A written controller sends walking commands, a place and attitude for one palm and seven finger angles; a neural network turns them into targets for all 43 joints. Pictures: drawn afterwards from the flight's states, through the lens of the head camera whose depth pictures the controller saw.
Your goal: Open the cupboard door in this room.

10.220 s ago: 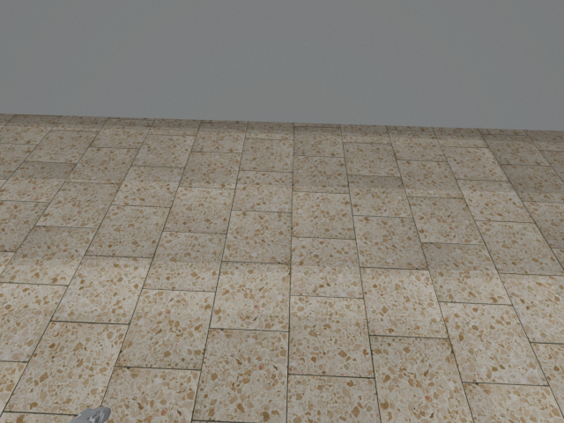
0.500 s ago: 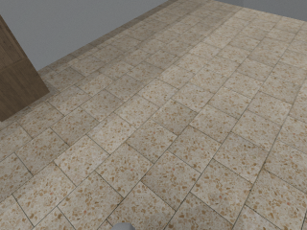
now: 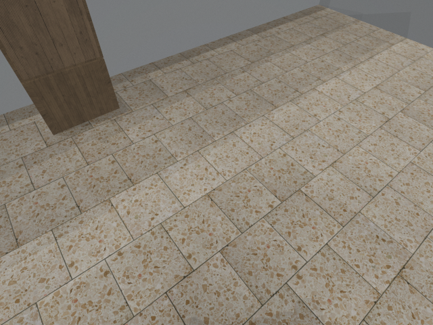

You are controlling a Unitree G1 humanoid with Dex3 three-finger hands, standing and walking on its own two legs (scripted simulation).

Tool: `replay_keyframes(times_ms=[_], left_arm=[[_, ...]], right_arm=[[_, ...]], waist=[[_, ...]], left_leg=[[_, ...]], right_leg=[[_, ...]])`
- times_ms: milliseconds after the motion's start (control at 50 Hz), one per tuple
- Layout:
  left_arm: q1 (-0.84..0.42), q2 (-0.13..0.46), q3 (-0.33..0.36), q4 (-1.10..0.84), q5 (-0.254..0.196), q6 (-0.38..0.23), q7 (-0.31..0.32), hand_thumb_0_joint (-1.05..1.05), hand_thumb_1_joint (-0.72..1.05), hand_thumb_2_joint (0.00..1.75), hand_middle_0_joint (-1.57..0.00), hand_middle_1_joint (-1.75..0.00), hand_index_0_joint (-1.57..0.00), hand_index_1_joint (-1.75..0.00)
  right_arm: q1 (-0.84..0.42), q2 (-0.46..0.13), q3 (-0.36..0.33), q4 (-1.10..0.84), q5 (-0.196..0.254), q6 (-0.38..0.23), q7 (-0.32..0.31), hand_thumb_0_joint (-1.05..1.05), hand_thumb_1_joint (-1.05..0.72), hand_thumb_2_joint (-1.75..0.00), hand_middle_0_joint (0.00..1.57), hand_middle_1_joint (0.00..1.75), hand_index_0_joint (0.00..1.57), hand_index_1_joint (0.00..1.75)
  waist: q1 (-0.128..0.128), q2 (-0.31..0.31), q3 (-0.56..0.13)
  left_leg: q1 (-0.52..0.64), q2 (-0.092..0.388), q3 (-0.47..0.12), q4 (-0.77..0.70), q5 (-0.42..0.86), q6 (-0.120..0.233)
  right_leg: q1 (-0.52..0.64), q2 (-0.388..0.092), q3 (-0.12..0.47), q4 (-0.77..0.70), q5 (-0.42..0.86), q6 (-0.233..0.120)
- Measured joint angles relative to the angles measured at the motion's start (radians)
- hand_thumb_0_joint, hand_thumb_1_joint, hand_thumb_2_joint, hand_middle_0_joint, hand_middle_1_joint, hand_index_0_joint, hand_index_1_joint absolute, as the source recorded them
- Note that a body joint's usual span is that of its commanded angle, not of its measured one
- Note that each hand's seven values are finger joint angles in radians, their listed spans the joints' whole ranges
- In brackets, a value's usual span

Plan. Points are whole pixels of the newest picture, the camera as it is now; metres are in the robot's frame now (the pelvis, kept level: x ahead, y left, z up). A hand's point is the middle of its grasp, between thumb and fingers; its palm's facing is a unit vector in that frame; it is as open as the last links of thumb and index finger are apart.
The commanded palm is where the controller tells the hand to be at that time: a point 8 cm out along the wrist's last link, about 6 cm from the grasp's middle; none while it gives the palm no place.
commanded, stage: turn or walk to find it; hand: left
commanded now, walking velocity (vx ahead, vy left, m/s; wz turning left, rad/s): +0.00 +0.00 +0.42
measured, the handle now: out of the picture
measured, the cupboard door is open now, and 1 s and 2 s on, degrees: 0 0 0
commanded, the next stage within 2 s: stand and wait in 0.20 s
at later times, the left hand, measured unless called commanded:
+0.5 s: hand out of the picture -0.04 +0.15 -0.16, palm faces +0.22 -0.94 -0.25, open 7.4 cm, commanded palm none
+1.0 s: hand out of the picture -0.05 +0.18 -0.16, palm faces +0.39 -0.87 -0.29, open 7.4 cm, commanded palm none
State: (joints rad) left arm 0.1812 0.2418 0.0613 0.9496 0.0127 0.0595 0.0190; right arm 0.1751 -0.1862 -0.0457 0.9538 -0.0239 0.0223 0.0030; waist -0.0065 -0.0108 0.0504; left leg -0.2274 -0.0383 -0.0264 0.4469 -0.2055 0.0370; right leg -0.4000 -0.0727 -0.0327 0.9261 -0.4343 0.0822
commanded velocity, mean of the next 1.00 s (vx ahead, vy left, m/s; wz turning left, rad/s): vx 0.00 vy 0.00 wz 0.38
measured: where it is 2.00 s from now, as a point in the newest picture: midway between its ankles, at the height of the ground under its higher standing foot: outside the picture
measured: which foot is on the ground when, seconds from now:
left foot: down 0.00-0.14, up 0.16-0.58, down 0.60-1.00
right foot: up 0.00-0.12, down 0.14-0.60, up 0.62-0.96, down 0.98-1.00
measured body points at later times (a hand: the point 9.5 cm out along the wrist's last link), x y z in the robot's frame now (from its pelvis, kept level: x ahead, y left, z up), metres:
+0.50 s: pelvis -0.03 -0.04 +0.00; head -0.01 -0.05 +0.45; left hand -0.05 +0.20 -0.14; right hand +0.05 -0.29 -0.16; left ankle -0.09 +0.11 -0.70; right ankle +0.00 -0.13 -0.74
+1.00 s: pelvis -0.07 -0.05 -0.01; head -0.04 -0.07 +0.44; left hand -0.07 +0.22 -0.13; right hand +0.08 -0.26 -0.17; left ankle -0.09 +0.09 -0.74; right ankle -0.02 -0.15 -0.74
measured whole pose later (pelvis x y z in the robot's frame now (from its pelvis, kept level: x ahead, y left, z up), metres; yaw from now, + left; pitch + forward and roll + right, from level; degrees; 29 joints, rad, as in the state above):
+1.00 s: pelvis -0.07 -0.05 -0.01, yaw +22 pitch -1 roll +1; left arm 0.16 0.21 0.05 0.93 0.01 0.02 0.02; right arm 0.20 -0.22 -0.07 0.97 -0.02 0.04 0.01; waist -0.02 0.04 0.05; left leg -0.30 -0.04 -0.11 0.56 -0.25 -0.01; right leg -0.25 -0.03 -0.06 0.56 -0.30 0.04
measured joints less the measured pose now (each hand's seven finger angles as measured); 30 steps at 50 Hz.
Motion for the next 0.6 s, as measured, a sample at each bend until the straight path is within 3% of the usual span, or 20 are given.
replay_keyframes(times_ms=[80,140,180,220,260,320,440,540,580,600], left_arm=[[-0.028,-0.022,-0.009,-0.024,-0.005,-0.010,0.002,0.01,0.91,0.90,-0.20,-0.30,-0.20,-0.30],[-0.031,-0.037,-0.018,-0.043,-0.004,-0.032,0.003,0.01,0.91,0.90,-0.20,-0.30,-0.20,-0.30],[-0.029,-0.056,-0.025,-0.047,0.003,-0.045,0.004,0.01,0.91,0.90,-0.20,-0.30,-0.20,-0.30],[-0.013,-0.069,-0.029,-0.051,0.003,-0.046,0.006,0.01,0.91,0.90,-0.20,-0.30,-0.20,-0.30],[0.003,-0.078,-0.032,-0.045,0.004,-0.045,0.008,0.01,0.91,0.90,-0.20,-0.30,-0.20,-0.30],[0.025,-0.085,-0.034,-0.024,0.007,-0.046,0.009,0.01,0.91,0.90,-0.20,-0.30,-0.20,-0.30],[0.069,-0.083,-0.034,0.024,0.014,-0.052,0.006,0.01,0.91,0.90,-0.20,-0.30,-0.20,-0.30],[0.091,-0.062,-0.025,0.063,0.015,-0.049,0.004,0.01,0.91,0.90,-0.20,-0.30,-0.20,-0.30],[0.099,-0.050,-0.018,0.075,0.009,-0.041,0.006,0.01,0.91,0.90,-0.20,-0.30,-0.20,-0.30],[0.103,-0.041,-0.014,0.078,0.005,-0.035,0.006,0.01,0.91,0.90,-0.20,-0.30,-0.20,-0.30]], right_arm=[[0.024,-0.010,-0.010,0.006,-0.004,0.011,0.002,0.01,-0.91,-0.90,0.21,0.30,0.20,0.30],[0.050,-0.023,-0.020,0.012,0.002,0.020,0.004,0.01,-0.91,-0.90,0.21,0.30,0.20,0.30],[0.057,-0.036,-0.032,0.021,0.004,0.033,0.004,0.01,-0.91,-0.90,0.21,0.30,0.20,0.30],[0.065,-0.045,-0.041,0.029,0.001,0.048,0.007,0.01,-0.91,-0.90,0.20,0.30,0.20,0.30],[0.068,-0.055,-0.047,0.036,-0.001,0.054,0.012,0.01,-0.91,-0.90,0.20,0.30,0.20,0.30],[0.074,-0.063,-0.049,0.044,-0.001,0.053,0.013,0.01,-0.91,-0.90,0.20,0.30,0.20,0.30],[0.061,-0.054,-0.034,0.076,0.003,0.049,0.004,0.01,-0.91,-0.90,0.20,0.30,0.20,0.30],[0.019,-0.034,-0.016,0.082,0.014,0.036,-0.002,0.01,-0.91,-0.90,0.20,0.30,0.20,0.30],[0.007,-0.027,-0.009,0.074,0.016,0.023,-0.002,0.01,-0.91,-0.90,0.20,0.30,0.20,0.30],[0.002,-0.022,-0.008,0.070,0.014,0.014,-0.001,0.01,-0.91,-0.90,0.20,0.30,0.20,0.30]], waist=[[-0.021,0.022,0.000],[-0.025,0.038,-0.008],[-0.026,0.062,0.002],[-0.024,0.060,0.004],[-0.025,0.060,0.007],[-0.024,0.055,0.008],[0.005,0.029,0.006],[0.028,0.003,0.016],[0.027,-0.004,0.016],[0.027,-0.012,0.014]], left_leg=[[-0.029,-0.010,-0.031,0.023,0.004,-0.017],[-0.076,-0.021,-0.057,0.085,-0.013,-0.040],[-0.134,-0.022,-0.065,0.234,-0.161,-0.049],[-0.200,-0.028,-0.048,0.440,-0.235,-0.053],[-0.244,-0.012,-0.029,0.597,-0.212,-0.061],[-0.254,0.021,-0.020,0.677,-0.168,-0.077],[-0.138,0.068,0.001,0.478,-0.214,-0.090],[-0.032,0.060,0.040,0.257,-0.231,-0.082],[0.022,0.056,0.062,0.123,-0.146,-0.073],[0.036,0.051,0.064,0.078,-0.102,-0.036]], right_leg=[[0.064,0.024,0.000,-0.157,0.005,-0.012],[0.148,0.037,-0.015,-0.363,0.114,-0.035],[0.147,0.042,-0.041,-0.352,0.127,-0.087],[0.159,0.028,-0.059,-0.360,0.131,-0.113],[0.178,0.020,-0.074,-0.387,0.145,-0.120],[0.194,0.010,-0.094,-0.416,0.161,-0.121],[0.189,-0.002,-0.112,-0.434,0.176,-0.123],[0.162,-0.016,-0.137,-0.406,0.174,-0.107],[0.143,-0.024,-0.156,-0.369,0.160,-0.093],[0.126,-0.033,-0.162,-0.336,0.147,-0.085]])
